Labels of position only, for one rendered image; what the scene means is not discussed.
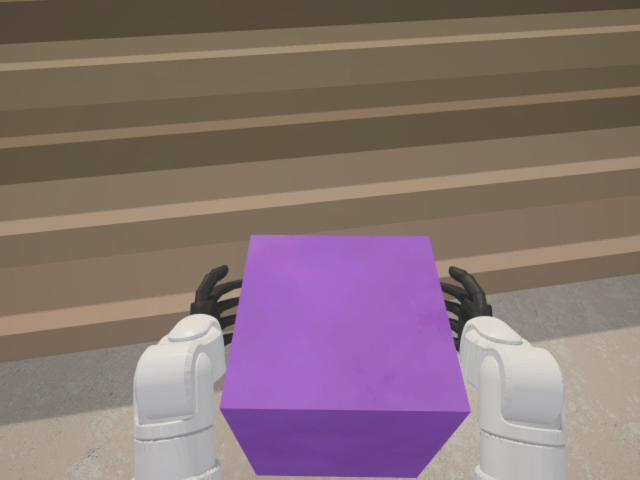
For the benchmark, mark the robot right forearm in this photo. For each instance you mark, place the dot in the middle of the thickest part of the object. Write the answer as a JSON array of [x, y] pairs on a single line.
[[521, 403]]

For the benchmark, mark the robot right hand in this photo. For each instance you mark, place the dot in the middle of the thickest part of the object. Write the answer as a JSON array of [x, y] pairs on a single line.
[[473, 301]]

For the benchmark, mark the robot left forearm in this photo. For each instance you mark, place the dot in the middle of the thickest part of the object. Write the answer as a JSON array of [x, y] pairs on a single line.
[[173, 403]]

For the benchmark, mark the robot left hand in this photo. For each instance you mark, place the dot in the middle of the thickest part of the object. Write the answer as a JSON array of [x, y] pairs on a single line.
[[207, 295]]

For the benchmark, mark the carton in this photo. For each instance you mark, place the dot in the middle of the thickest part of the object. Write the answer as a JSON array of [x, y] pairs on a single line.
[[342, 361]]

